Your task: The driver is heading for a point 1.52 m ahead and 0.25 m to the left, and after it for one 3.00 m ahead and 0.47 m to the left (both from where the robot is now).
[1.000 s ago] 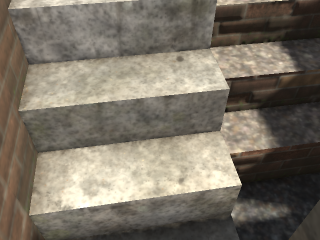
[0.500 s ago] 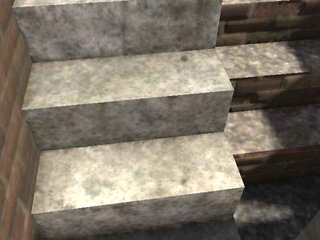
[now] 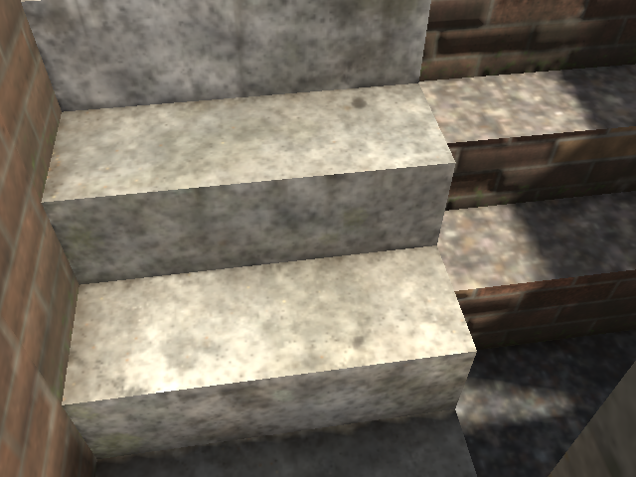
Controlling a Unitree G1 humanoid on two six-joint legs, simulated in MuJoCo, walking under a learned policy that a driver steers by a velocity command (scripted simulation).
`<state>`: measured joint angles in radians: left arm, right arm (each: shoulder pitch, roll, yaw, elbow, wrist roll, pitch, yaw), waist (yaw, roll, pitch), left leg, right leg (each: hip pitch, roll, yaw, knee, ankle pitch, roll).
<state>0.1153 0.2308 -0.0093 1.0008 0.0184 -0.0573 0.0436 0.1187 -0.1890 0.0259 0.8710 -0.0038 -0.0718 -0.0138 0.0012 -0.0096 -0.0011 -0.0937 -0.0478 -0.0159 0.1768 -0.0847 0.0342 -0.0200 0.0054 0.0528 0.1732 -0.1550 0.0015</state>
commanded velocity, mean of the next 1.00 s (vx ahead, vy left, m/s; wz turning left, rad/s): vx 0.50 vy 0.00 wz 0.00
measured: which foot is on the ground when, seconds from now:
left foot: down 0.00-1.00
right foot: down 0.00-1.00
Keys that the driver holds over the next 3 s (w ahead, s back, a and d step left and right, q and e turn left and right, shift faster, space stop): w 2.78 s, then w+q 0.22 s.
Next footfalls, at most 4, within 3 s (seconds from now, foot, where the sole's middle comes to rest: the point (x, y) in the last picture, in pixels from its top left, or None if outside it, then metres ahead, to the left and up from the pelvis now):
none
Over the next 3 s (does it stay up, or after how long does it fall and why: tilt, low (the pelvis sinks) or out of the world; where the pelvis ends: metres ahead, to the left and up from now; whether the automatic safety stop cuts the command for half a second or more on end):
stays up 0.01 -0.02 0.00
